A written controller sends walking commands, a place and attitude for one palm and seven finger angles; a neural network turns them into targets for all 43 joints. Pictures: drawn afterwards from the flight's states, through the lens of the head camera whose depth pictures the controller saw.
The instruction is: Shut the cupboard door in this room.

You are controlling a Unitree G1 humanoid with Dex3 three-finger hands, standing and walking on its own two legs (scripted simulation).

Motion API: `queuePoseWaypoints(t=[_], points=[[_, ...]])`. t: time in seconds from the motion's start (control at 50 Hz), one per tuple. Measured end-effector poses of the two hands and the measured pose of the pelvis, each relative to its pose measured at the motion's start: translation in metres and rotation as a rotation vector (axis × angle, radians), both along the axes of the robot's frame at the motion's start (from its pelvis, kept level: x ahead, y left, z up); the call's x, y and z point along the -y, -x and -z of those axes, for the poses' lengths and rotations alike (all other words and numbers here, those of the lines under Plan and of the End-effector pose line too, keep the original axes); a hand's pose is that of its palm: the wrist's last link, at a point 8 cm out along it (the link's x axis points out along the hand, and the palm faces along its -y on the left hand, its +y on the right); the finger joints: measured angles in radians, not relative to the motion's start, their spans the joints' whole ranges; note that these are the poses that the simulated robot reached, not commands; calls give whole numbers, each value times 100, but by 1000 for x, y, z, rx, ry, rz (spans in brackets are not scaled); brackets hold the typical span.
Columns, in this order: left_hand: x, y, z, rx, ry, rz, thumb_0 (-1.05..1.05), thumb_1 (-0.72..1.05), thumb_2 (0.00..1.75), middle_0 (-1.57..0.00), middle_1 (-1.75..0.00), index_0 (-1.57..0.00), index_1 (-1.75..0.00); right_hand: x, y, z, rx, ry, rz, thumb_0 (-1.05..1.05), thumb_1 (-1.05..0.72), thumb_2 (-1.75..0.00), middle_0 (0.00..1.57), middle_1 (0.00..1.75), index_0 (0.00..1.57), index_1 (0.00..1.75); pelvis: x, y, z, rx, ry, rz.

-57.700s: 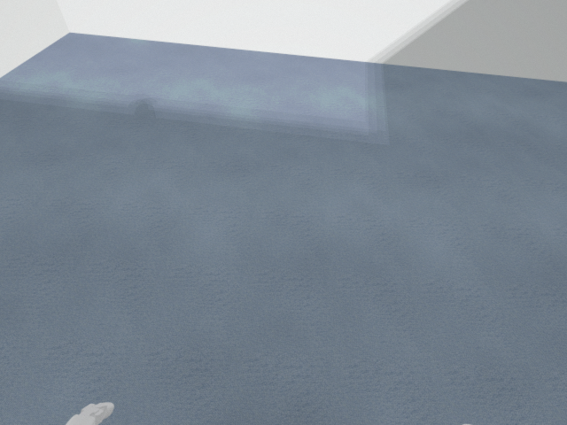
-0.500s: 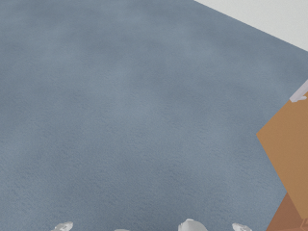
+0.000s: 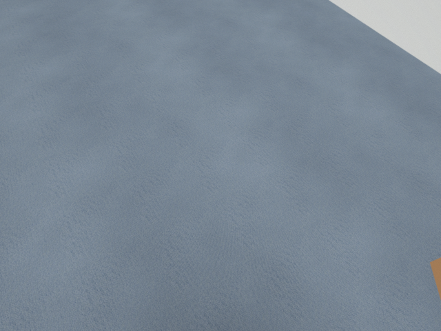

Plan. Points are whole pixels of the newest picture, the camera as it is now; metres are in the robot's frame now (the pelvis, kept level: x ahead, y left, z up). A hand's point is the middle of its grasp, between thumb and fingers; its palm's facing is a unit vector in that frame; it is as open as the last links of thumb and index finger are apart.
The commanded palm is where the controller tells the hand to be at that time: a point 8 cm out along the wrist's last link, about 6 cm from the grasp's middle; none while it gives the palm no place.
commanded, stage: walk to a spot facing it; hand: left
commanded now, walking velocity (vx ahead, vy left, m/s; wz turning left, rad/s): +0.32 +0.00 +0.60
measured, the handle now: out of the picture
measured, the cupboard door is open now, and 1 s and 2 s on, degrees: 55 55 55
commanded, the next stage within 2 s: turn to face it in 0.84 s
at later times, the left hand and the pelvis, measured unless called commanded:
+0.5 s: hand (140, 269) +0.25 +0.18 -0.13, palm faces +0.20 -0.94 -0.26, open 7.3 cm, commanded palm none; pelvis +0.16 -0.04 +0.00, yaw +13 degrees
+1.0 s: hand (129, 299) +0.20 +0.20 -0.18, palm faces +0.55 -0.80 -0.23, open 7.3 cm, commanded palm none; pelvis +0.29 +0.02 -0.01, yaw +31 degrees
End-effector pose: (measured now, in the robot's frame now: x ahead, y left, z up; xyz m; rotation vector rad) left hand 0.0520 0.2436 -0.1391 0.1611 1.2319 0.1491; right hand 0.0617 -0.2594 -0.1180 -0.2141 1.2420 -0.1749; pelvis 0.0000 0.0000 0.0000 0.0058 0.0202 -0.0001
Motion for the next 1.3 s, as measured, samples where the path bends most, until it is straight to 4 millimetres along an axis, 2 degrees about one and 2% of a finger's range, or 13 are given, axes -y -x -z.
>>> queuePoseWaypoints(t=[0.06,0.14,0.3,0.42,0.5,0.58,0.66,0.8,0.92,0.98,1.1,1.2,1.3], points=[[-18,13,7,-76,-8,-31,0,91,90,-20,-30,-20,-30,-9,-20,-6,52,19,-30,1,-90,-90,19,30,20,30,-5,-10,1,7,-11,-6],[-29,-3,-6,-71,-17,-55,1,91,90,-20,-30,-20,-29,-17,-27,-13,40,23,-48,1,-90,-90,20,30,20,30,-8,-28,-9,7,-3,-43],[-24,-90,-35,82,-47,-69,1,91,90,-19,-30,-20,-29,-13,-34,-2,-112,-27,-64,1,-90,-90,20,30,21,30,2,-78,-17,11,-8,-116],[0,-165,-36,177,-84,-62,0,91,90,-19,-30,-20,-29,13,-71,28,-196,-63,-68,1,-90,-90,20,30,21,30,28,-135,1,11,-23,-165],[18,-174,-40,188,-86,-130,0,91,90,-20,-30,-20,-29,26,-131,27,-195,-55,-137,1,-90,-90,20,30,20,30,38,-163,-4,18,-23,-231],[37,-159,-40,102,-54,-226,0,91,90,-20,-30,-20,-29,25,-209,9,-110,-47,-211,1,-91,-90,19,30,20,30,41,-193,-18,6,-25,-291],[45,-139,-36,20,-40,-336,0,94,90,-20,-30,-20,-30,11,-285,-4,-38,-40,-297,1,-91,-90,19,30,20,30,40,-221,-23,-3,-19,-352],[55,-103,-20,-129,17,-488,0,93,90,-20,-30,-20,-29,-54,-400,-10,57,-45,-494,1,-91,-90,19,30,20,30,22,-260,-18,5,0,-453],[37,-90,11,-212,64,-585,0,92,90,-20,-30,-20,-30,-126,-471,-3,188,-55,-633,1,-91,-90,19,30,20,30,-14,-287,8,14,13,-513],[12,-107,13,-185,32,-606,1,91,90,-20,-30,-20,-29,-142,-480,-4,186,-44,-666,1,-91,-90,19,30,20,30,-19,-293,8,19,2,-539],[-24,-163,-8,-50,-26,-581,0,92,90,-19,-30,-20,-29,-149,-475,-10,136,-45,-650,1,-90,-90,20,30,20,30,-26,-310,-8,15,5,-540],[-24,-202,-20,-19,-29,-528,0,92,90,-19,-30,-20,-29,-143,-466,-3,93,-91,-573,1,-90,-90,20,30,21,30,-27,-332,-13,21,2,-494],[-9,-230,-15,-46,-22,-467,0,91,90,-19,-30,-20,-29,-117,-464,18,44,-117,-456,1,-90,-90,20,30,21,30,-20,-355,-3,14,-13,-416]])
